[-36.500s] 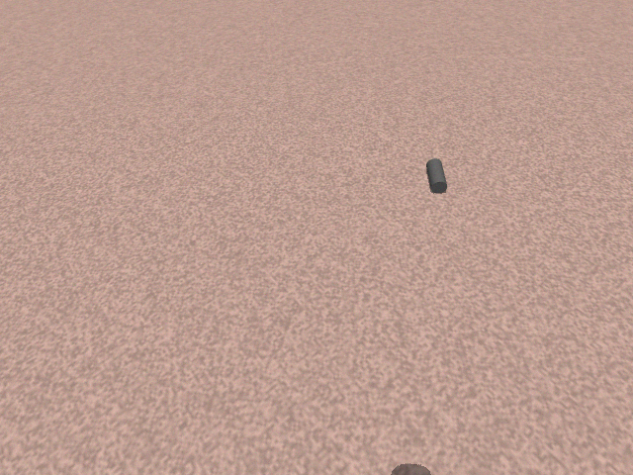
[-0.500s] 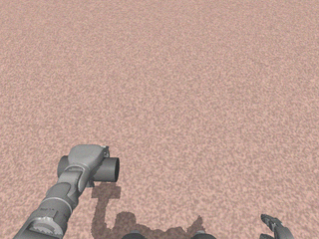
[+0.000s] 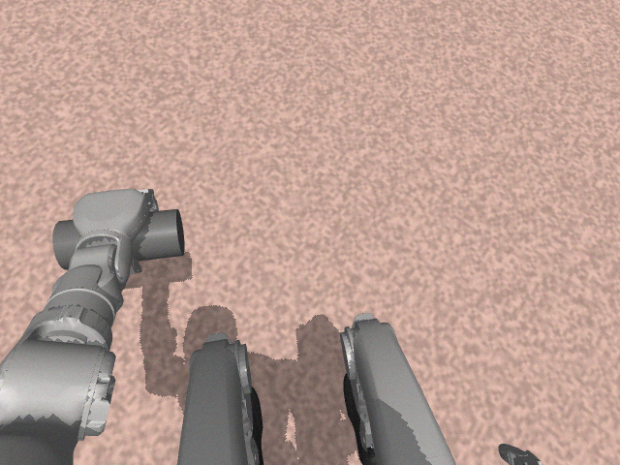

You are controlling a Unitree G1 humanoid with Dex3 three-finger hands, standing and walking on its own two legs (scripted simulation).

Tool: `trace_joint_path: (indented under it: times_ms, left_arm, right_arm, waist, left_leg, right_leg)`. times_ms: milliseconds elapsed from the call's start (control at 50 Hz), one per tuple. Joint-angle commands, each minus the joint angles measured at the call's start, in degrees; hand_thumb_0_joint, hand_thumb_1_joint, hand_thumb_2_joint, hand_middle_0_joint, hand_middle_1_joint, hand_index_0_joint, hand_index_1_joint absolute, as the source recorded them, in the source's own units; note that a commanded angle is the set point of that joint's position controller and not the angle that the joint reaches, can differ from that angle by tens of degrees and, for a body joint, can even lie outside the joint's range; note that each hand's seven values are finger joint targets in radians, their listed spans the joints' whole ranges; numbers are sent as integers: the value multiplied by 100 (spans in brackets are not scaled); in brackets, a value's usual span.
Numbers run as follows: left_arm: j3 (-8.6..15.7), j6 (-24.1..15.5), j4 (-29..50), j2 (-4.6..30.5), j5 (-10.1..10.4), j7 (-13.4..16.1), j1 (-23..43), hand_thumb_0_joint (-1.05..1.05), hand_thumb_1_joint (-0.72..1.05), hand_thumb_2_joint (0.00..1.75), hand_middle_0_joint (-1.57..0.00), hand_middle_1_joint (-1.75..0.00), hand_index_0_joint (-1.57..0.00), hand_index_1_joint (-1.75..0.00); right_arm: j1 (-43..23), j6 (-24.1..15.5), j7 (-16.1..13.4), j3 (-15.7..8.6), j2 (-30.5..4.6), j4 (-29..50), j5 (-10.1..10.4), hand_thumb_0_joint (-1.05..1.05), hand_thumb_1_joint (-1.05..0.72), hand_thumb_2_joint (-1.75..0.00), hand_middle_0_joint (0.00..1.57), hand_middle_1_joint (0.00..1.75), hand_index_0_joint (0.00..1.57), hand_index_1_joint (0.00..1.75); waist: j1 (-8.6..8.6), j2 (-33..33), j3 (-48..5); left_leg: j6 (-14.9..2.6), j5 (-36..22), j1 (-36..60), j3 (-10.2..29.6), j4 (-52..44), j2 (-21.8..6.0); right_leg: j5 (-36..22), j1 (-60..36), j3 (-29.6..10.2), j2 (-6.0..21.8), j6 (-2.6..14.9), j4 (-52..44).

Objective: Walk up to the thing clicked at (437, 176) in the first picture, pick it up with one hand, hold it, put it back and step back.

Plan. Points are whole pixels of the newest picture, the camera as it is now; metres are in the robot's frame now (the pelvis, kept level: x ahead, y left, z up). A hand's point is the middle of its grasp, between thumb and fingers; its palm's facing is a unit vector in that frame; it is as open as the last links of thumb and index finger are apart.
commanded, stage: crouch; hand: left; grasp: from above
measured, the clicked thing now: (123, 238) +0.45 +0.24 -0.14
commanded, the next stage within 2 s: lower in 1.16 s
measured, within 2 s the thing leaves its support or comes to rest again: neither
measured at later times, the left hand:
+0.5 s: hand (155, 250) +0.47 +0.23 -0.28, palm faces -0.45 -0.01 -0.89, open 9.8 cm
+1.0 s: hand (167, 251) +0.49 +0.23 -0.34, palm faces -0.46 -0.02 -0.89, open 9.8 cm
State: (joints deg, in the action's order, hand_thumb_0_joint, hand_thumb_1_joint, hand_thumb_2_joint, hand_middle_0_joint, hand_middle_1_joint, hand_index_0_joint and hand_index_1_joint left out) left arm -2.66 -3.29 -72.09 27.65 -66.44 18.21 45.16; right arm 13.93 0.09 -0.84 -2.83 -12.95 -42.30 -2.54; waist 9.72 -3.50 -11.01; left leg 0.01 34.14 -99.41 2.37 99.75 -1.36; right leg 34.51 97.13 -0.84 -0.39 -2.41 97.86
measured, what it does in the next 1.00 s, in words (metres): lowers itself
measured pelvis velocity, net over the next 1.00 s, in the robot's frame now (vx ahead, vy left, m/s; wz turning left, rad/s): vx -0.01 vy -0.01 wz -0.08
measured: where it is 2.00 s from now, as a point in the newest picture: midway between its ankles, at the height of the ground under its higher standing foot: (309, 445)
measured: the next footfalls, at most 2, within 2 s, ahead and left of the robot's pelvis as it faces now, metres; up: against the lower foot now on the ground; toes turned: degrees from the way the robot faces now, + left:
none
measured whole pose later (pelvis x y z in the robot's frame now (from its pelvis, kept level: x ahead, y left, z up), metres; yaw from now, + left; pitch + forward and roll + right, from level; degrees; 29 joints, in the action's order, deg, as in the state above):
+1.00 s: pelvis -0.01 -0.01 -0.18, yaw -4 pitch +35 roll -7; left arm 3.2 -10.1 -85.6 41.5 -72.1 20.8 59.7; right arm 10.2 -1.9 6.4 3.5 -14.6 -42.5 -7.5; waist 15.5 0.2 -3.3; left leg 1.5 38.5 -130.5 8.0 133.6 -0.7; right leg 38.4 126.6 2.5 -2.3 -2.9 129.6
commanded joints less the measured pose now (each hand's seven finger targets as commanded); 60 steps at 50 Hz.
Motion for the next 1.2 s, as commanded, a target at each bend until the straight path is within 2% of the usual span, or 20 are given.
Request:
trace_joint_path:
  times_ms: [0, 40, 80, 200, 240, 320, 360, 400, 420, 540, 560, 580, 600, 680, 740, 780, 800, 840, 980, 1180]
  left_arm:
    - [320, -189, 858, 1550, -20, 148, 2272, 0, 66, 83, -97, -81, -100, -78]
    - [401, -307, 780, 1751, -122, 172, 2396, 0, 66, 86, -97, -84, -100, -80]
    - [432, -398, 824, 1758, -151, 237, 2386, 0, 67, 84, -97, -83, -101, -79]
    - [624, -500, 1061, 2050, -395, 420, 2725, 0, 63, 84, -96, -80, -99, -77]
    - [570, -471, 795, 1818, -410, 458, 2616, 0, 62, 86, -96, -80, -99, -77]
    - [635, -421, 980, 2005, -429, 491, 2860, 0, 59, 84, -94, -78, -96, -76]
    - [576, -412, 824, 1890, -417, 495, 2890, 0, 60, 85, -95, -77, -97, -75]
    - [522, -399, 630, 1813, -366, 463, 2805, 0, 60, 86, -96, -77, -98, -76]
    - [614, -414, 734, 1990, -343, 471, 2955, 0, 61, 86, -96, -77, -97, -75]
    - [585, -433, 70, 2033, -400, 431, 2780, 0, 62, 84, -96, -78, -99, -76]
    - [657, -473, 343, 2201, -400, 441, 3103, 0, 63, 81, -96, -78, -98, -75]
    - [675, -467, 195, 2272, -432, 428, 2990, 0, 62, 83, -96, -78, -98, -75]
    - [647, -478, -33, 2193, -444, 416, 2918, 0, 64, 82, -96, -80, -99, -77]
    - [718, -567, 81, 2449, -471, 474, 3357, 0, 65, 81, -97, -79, -100, -76]
    - [684, -579, -337, 2436, -490, 495, 3241, 0, 64, 82, -96, -80, -100, -77]
    - [770, -621, -193, 2734, -529, 526, 3511, 0, 62, 79, -94, -77, -97, -74]
    - [748, -600, -436, 2621, -528, 526, 3354, 0, 63, 80, -95, -78, -98, -75]
    - [762, -656, -158, 2748, -511, 541, 3673, 0, 63, 80, -94, -80, -98, -77]
    - [704, -696, -525, 2907, -509, 541, 3634, 0, 62, 75, -94, -76, -98, -73]
    - [660, -662, -516, 2987, -598, 566, 3581, 0, 63, 78, -96, -75, -98, -73]
  right_arm:
    - [627, -240, 12, -338, -1193, 392, -55, 0, -89, -90, 20, 30, 20, 30]
    - [678, -265, 58, -288, -1232, 354, -88, 0, -90, -90, 20, 30, 20, 30]
    - [680, -288, 113, -261, -1207, 335, -122, 0, -90, -90, 20, 30, 20, 30]
    - [827, -305, 291, -242, -1299, 159, -230, 0, -90, -90, 20, 30, 20, 30]
    - [880, -314, 355, -233, -1287, 123, -283, 0, -90, -90, 20, 30, 20, 30]
    - [892, -305, 452, -280, -1374, 109, -316, 0, -90, -90, 20, 30, 20, 30]
    - [921, -292, 487, -267, -1379, 87, -338, 0, -91, -90, 20, 30, 20, 30]
    - [885, -285, 522, -242, -1348, 78, -354, 0, -91, -90, 20, 30, 20, 30]
    - [922, -291, 532, -256, -1381, 68, -357, 0, -91, -90, 20, 30, 20, 30]
    - [874, -264, 606, -148, -1374, 103, -391, 0, -91, -90, 20, 30, 20, 30]
    - [863, -257, 601, -146, -1432, 89, -382, 0, -91, -90, 20, 30, 20, 30]
    - [851, -248, 619, -138, -1412, 109, -382, 0, -91, -90, 20, 30, 20, 30]
    - [874, -250, 638, -112, -1425, 109, -406, 0, -91, -90, 20, 30, 20, 30]
    - [795, -221, 651, -61, -1443, 129, -414, 0, -91, -90, 20, 30, 20, 30]
    - [774, -238, 667, 26, -1470, 113, -444, 0, -91, -90, 20, 30, 20, 30]
    - [773, -234, 652, 58, -1515, 86, -451, 0, -91, -90, 20, 30, 20, 30]
    - [834, -242, 664, 82, -1517, 95, -473, 0, -91, -90, 20, 30, 20, 30]
    - [812, -252, 662, 127, -1540, 71, -489, 0, -91, -90, 20, 30, 20, 30]
    - [723, -274, 658, 258, -1582, 50, -535, 0, -91, -90, 20, 30, 20, 30]
    - [777, -238, 668, 394, -1644, 37, -527, 0, -91, -90, 20, 30, 20, 30]
  waist:
    - [113, -245, -3360]
    - [182, -325, -3364]
    - [124, -449, -3545]
    - [96, -1145, -4166]
    - [232, -1135, -4000]
    - [162, -1482, -4222]
    - [301, -1320, -4067]
    - [309, -1190, -3800]
    - [289, -1206, -3895]
    - [367, -1006, -3522]
    - [337, -1086, -3663]
    - [305, -1136, -3720]
    - [397, -1090, -3555]
    - [381, -1235, -3666]
    - [497, -1125, -3299]
    - [425, -1197, -3491]
    - [541, -1126, -3368]
    - [553, -1269, -3497]
    - [618, -1201, -3085]
    - [634, -1471, -3259]
  left_leg:
    - [-128, -26, 1648, 19, -724, 190]
    - [-132, 66, 1392, -9, -497, 201]
    - [-129, -70, 1333, -69, -270, 207]
    - [-85, -1114, 1806, -34, 338, 157]
    - [-93, -1273, 1715, -25, 517, 142]
    - [-51, -1534, 1914, 15, 708, 88]
    - [-66, -1395, 1635, 20, 835, 94]
    - [-102, -1317, 1406, -5, 973, 84]
    - [-104, -1351, 1395, -9, 1036, 74]
    - [-133, -1176, 736, -51, 1322, 97]
    - [-120, -1175, 704, -51, 1364, 100]
    - [-121, -1200, 777, -44, 1411, 92]
    - [-122, -1134, 583, -51, 1470, 102]
    - [-127, -843, 349, -88, 1607, 116]
    - [-125, -577, 116, -42, 1676, 120]
    - [-142, -562, 83, -80, 1778, 118]
    - [-150, -547, -22, -81, 1852, 122]
    - [-146, -534, -36, -87, 1927, 121]
    - [-159, -194, -441, -61, 2128, 110]
    - [-131, -575, -330, 7, 2330, 104]
  right_leg:
    - [-188, -1082, 413, -150, 457, -796]
    - [-102, -845, 414, -142, 446, -637]
    - [-214, -758, 435, -155, 450, -470]
    - [-1074, -248, 565, -148, 470, 237]
    - [-1220, -82, 591, -137, 446, 358]
    - [-1343, 147, 662, -149, 472, 666]
    - [-1314, 200, 678, -144, 449, 744]
    - [-1273, 294, 672, -184, 432, 773]
    - [-1341, 227, 670, -166, 426, 825]
    - [-1300, 249, 676, -211, 408, 1094]
    - [-1297, 348, 691, -205, 419, 1183]
    - [-1288, 346, 694, -224, 428, 1238]
    - [-1256, 382, 703, -225, 416, 1286]
    - [-1043, 499, 738, -259, 435, 1418]
    - [-800, 729, 811, -268, 441, 1534]
    - [-808, 678, 798, -284, 438, 1567]
    - [-811, 657, 808, -268, 409, 1583]
    - [-809, 699, 818, -278, 413, 1669]
    - [-494, 945, 897, -325, 428, 1824]
    - [-919, 988, 1012, -354, 429, 2112]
